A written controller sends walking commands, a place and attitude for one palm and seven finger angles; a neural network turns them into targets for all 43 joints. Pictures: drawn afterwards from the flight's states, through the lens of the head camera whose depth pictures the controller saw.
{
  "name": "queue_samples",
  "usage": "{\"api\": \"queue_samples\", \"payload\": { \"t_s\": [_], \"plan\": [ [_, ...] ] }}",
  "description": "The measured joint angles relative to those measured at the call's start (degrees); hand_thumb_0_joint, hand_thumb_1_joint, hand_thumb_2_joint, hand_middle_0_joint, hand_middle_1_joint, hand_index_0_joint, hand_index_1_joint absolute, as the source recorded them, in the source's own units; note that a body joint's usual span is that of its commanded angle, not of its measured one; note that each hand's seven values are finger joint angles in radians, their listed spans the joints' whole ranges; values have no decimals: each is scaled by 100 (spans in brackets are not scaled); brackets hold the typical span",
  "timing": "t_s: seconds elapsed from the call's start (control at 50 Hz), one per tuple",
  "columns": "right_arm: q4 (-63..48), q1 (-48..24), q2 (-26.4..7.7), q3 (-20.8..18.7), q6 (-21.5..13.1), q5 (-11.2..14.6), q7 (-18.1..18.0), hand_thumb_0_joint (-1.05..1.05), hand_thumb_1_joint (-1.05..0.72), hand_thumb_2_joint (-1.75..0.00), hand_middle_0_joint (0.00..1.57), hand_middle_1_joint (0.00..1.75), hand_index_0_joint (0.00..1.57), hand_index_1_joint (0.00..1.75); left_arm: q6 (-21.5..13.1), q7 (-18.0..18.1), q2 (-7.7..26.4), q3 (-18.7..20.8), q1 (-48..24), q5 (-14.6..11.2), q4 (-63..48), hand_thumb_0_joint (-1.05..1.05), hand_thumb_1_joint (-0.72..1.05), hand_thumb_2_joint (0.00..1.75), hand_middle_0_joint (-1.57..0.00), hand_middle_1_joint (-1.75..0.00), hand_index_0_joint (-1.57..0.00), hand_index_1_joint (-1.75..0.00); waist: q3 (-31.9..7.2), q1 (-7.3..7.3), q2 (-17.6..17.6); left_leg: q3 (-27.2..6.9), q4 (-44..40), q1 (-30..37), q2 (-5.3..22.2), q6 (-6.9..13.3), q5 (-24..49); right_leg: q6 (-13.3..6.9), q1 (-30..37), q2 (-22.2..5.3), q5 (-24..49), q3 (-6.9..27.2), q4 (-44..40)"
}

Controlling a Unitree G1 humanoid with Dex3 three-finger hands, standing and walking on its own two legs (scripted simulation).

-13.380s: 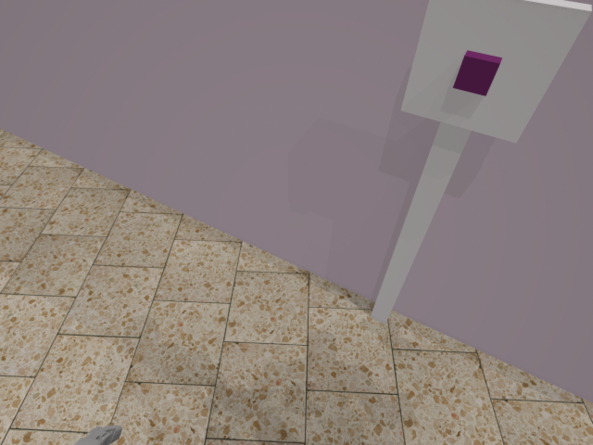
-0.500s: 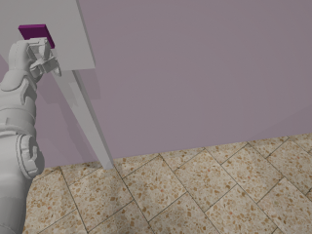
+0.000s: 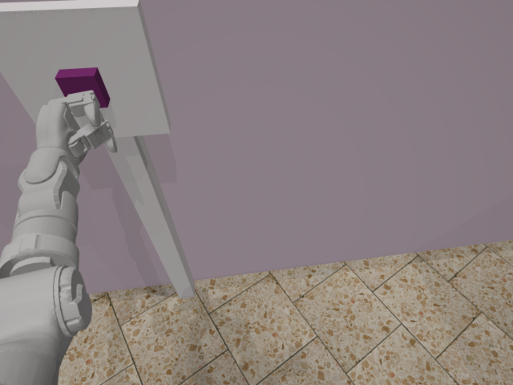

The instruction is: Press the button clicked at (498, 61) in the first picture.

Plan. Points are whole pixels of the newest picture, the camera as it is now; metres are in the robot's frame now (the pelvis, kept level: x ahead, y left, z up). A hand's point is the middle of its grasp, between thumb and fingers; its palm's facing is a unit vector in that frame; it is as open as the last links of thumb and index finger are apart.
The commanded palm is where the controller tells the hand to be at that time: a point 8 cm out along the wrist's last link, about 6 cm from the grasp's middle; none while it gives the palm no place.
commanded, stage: pull the fist back off the button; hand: left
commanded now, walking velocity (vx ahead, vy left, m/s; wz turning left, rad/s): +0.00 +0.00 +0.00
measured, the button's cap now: (84, 87) +0.51 +0.25 +0.21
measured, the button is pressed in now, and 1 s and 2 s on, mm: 0 0 0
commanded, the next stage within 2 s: draw the hand back to the body in 0.56 s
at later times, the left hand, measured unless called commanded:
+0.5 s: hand (96, 160) +0.38 +0.21 +0.18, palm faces +0.15 -0.99 +0.00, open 3.2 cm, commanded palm +0.36 +0.26 +0.17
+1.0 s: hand (86, 193) +0.33 +0.21 +0.17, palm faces +0.16 -0.99 +0.00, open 3.1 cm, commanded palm +0.29 +0.26 +0.18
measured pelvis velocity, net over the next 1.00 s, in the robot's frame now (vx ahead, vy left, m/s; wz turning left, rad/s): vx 0.01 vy -0.02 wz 0.01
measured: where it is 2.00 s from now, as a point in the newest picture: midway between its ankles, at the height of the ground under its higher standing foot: outside the picture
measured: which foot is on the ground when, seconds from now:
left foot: down 0.00-1.00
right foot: down 0.00-1.00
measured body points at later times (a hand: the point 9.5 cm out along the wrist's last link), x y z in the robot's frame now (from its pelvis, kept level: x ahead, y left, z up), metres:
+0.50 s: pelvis +0.02 -0.01 +0.01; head +0.01 -0.03 +0.46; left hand +0.37 +0.26 +0.18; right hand +0.20 -0.24 -0.08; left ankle +0.02 +0.10 -0.73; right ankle -0.01 -0.12 -0.73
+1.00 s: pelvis +0.01 -0.02 +0.01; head -0.02 -0.05 +0.46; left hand +0.32 +0.26 +0.17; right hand +0.16 -0.27 -0.09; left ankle +0.02 +0.10 -0.73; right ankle -0.01 -0.12 -0.73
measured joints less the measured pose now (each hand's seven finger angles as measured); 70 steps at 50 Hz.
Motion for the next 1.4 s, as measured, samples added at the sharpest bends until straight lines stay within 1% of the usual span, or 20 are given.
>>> {"api": "queue_samples", "payload": {
  "t_s": [0.06, 0.14, 0.22, 0.3, 0.4, 0.48, 0.54, 0.62, 0.74, 0.82, 0.9, 0.96, 1.04, 1.18, 1.2, 1.24, 1.28, 1.32, 1.4],
  "plan": [
    [-79, -94, 18, -6, 22, 24, 12, 1, -90, -90, 20, 30, 20, 30, 186, 41, -107, -31, 274, -52, -463, 3, 90, 90, -130, -150, -136, -150, -18, 81, 0, 22, -53, 124, -13, -2, -23, 2, 107, -10, -27, 21, -33],
    [-195, -205, 25, -40, 56, 64, 31, 1, -90, -90, 20, 30, 20, 30, 473, 52, -295, -169, 777, -162, -1282, 3, 90, 90, -130, -150, -133, -150, -50, 230, 27, 39, -134, 314, -35, -9, -50, 5, 284, -27, -64, 38, -91],
    [-246, -372, 27, -43, 106, 109, 26, 1, -90, -90, 20, 30, 20, 30, 851, 64, -544, -353, 1205, -311, -1992, 2, 90, 90, -130, -150, -131, -150, -67, 385, 46, 6, -193, 490, -69, -16, -71, 7, 469, -54, -111, 4, -131],
    [-298, -617, 49, -18, 137, 125, -3, 1, -90, -90, 20, 30, 20, 30, 1217, 202, -755, -496, 1561, -337, -2613, 2, 90, 90, -130, -150, -131, -150, -27, 487, 44, -45, -238, 627, -94, -32, -68, -6, 619, -71, -144, -48, -153],
    [-365, -906, 108, 32, 161, 105, -45, 1, -90, -90, 20, 30, 20, 30, 1452, 346, -890, -543, 1949, -330, -3241, 2, 90, 90, -130, -150, -130, -150, 19, 561, 37, -84, -322, 785, -99, -65, -35, -36, 771, -69, -149, -86, -197],
    [-384, -1037, 152, 77, 182, 112, -87, 1, -90, -90, 20, 30, 20, 30, 1558, 337, -885, -558, 2133, -375, -3529, 2, 90, 90, -130, -150, -130, -150, 31, 607, 34, -121, -380, 904, -94, -97, -8, -65, 894, -57, -151, -123, -234],
    [-368, -1085, 160, 115, 207, 130, -134, 1, -90, -90, 20, 30, 20, 30, 1671, 281, -841, -589, 2156, -417, -3551, 2, 90, 90, -130, -150, -130, -150, 39, 627, 41, -167, -403, 958, -94, -117, 15, -84, 962, -52, -152, -168, -251],
    [-315, -1110, 154, 150, 231, 146, -199, 1, -90, -90, 20, 30, 20, 30, 1826, 248, -754, -634, 2014, -418, -3377, 2, 90, 90, -130, -150, -130, -150, 86, 617, 42, -234, -411, 962, -90, -142, 56, -111, 989, -41, -140, -234, -255],
    [-231, -1026, 127, 148, 219, 129, -227, 1, -90, -90, 20, 30, 20, 30, 1720, 216, -705, -596, 1885, -445, -3211, 2, 90, 90, -130, -150, -130, -150, 138, 542, 56, -242, -437, 922, -66, -166, 117, -142, 930, -16, -97, -238, -249],
    [-237, -863, 99, 106, 215, 130, -182, 1, -90, -90, 20, 30, 20, 30, 1610, 151, -744, -480, 2242, -519, -3501, 2, 90, 90, -130, -150, -130, -150, 82, 497, 86, -153, -507, 998, -47, -171, 131, -145, 940, -2, -81, -147, -258],
    [-248, -740, 72, 72, 214, 145, -136, 1, -90, -90, 20, 30, 20, 30, 1642, 93, -802, -376, 2791, -610, -3963, 2, 90, 90, -130, -150, -130, -150, 31, 498, 111, -72, -570, 1129, -36, -174, 128, -142, 1012, 7, -85, -67, -264],
    [-257, -724, 71, 63, 203, 156, -132, 1, -90, -90, 20, 30, 20, 30, 1739, 105, -817, -302, 3186, -655, -4322, 2, 90, 90, -130, -150, -130, -150, 32, 525, 103, -51, -598, 1209, -30, -177, 134, -144, 1075, 13, -84, -45, -271],
    [-273, -796, 70, 58, 127, 155, -154, 1, -90, -90, 20, 30, 20, 30, 1831, 139, -837, -240, 3587, -684, -4775, 2, 90, 90, -130, -150, -130, -150, 75, 607, 102, -80, -597, 1268, -24, -180, 152, -148, 1159, 21, -62, -72, -299],
    [-301, -1071, 81, 97, -91, 156, -235, 1, -90, -90, 20, 30, 20, 30, 1867, 9, -891, -358, 3959, -791, -5365, 2, 90, 90, -130, -150, -130, -150, 114, 762, 136, -194, -555, 1276, -54, -165, 197, -136, 1250, 0, -18, -185, -333],
    [-294, -1135, 90, 107, -140, 104, -235, 1, -90, -90, 20, 30, 20, 30, 1768, 154, -875, -453, 4041, -637, -5467, 2, 90, 90, -130, -150, -130, -150, 147, 768, 152, -202, -569, 1303, -54, -162, 209, -133, 1288, 2, -1, -192, -367],
    [-272, -1276, 114, 122, -251, -15, -220, 1, -90, -90, 20, 30, 20, 30, 1395, 630, -859, -642, 4290, -321, -5662, 2, 90, 90, -130, -150, -130, -150, 240, 754, 196, -200, -659, 1368, -50, -157, 262, -135, 1371, 15, 84, -189, -503],
    [-278, -1373, 149, 130, -289, -90, -193, 1, -90, -90, 20, 30, 20, 30, 1097, 1013, -896, -762, 4565, -103, -5869, 2, 90, 90, -130, -150, -130, -150, 340, 753, 210, -181, -783, 1429, -57, -148, 339, -122, 1424, 14, 170, -173, -626],
    [-274, -1412, 190, 135, -272, -153, -169, 1, -90, -90, 20, 30, 20, 30, 881, 1273, -956, -855, 4839, 51, -6084, 2, 90, 90, -130, -150, -130, -150, 430, 776, 193, -159, -911, 1503, -72, -134, 410, -108, 1480, 6, 237, -153, -733],
    [-168, -1370, 278, 140, -160, -243, -145, 1, -90, -90, 20, 30, 20, 30, 597, 1577, -1025, -942, 5306, 246, -6426, 2, 90, 90, -130, -150, -131, -150, 526, 844, 127, -136, -1099, 1666, -91, -118, 481, -88, 1646, 0, 325, -133, -941]
  ]
}}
